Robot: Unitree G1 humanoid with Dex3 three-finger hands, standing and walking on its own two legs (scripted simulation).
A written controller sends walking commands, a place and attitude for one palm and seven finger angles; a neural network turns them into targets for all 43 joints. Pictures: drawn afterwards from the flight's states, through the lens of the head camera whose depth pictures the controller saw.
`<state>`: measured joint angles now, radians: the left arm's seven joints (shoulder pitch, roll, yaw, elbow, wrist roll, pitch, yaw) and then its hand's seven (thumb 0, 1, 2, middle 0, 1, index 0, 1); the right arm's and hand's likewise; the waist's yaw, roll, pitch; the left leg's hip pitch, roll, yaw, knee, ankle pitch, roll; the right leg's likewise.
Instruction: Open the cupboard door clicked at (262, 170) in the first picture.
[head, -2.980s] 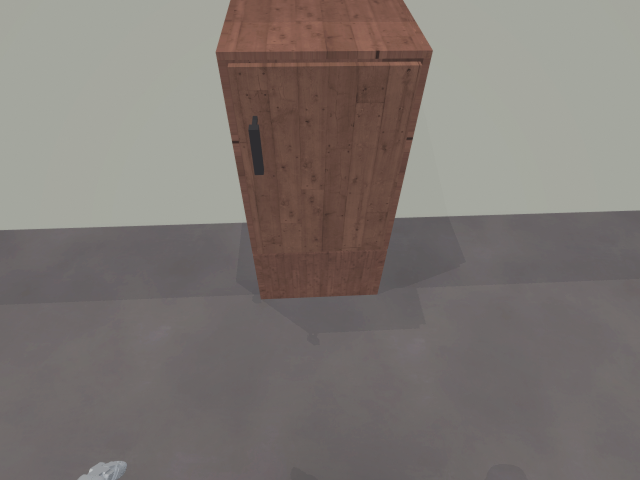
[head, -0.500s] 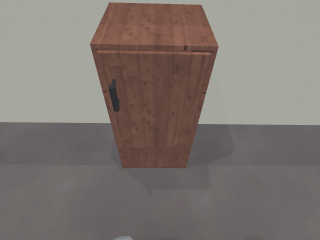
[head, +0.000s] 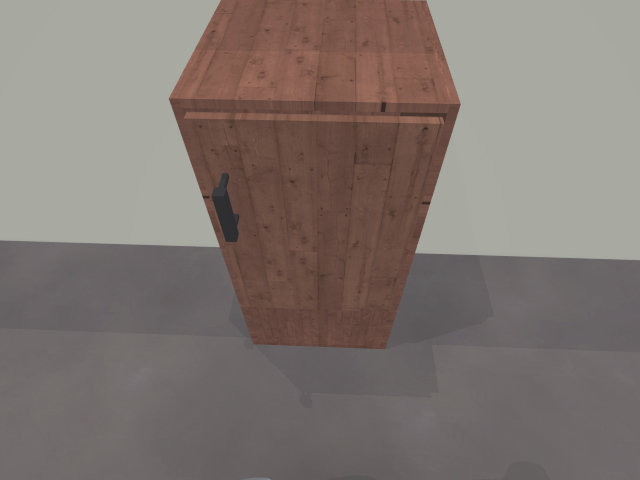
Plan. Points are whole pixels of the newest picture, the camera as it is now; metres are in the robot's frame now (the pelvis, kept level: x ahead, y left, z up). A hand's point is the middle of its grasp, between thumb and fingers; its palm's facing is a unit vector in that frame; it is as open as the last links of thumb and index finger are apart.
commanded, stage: come to a stop and stand still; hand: left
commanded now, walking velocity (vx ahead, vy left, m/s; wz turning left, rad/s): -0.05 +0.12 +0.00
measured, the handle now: (228, 208) +0.55 +0.22 -0.04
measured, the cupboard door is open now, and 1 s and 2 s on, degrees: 0 0 0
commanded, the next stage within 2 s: look again from close up in 0.76 s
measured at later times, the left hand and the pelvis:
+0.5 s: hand out of the picture -0.01 +0.24 -0.16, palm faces +0.03 -0.97 -0.24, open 7.4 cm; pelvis -0.06 +0.04 +0.00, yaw +0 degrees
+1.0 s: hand out of the picture -0.08 +0.18 -0.16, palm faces +0.07 -0.98 -0.17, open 7.4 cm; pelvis -0.06 +0.02 +0.01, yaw +2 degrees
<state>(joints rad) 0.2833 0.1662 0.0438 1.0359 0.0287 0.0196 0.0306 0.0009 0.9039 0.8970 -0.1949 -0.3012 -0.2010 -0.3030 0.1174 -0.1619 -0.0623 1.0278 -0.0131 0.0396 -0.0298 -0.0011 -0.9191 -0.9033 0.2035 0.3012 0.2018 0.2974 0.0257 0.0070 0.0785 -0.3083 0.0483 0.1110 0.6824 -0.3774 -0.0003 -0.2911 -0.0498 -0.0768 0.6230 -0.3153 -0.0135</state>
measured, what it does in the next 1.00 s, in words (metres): steps on the spot: left foot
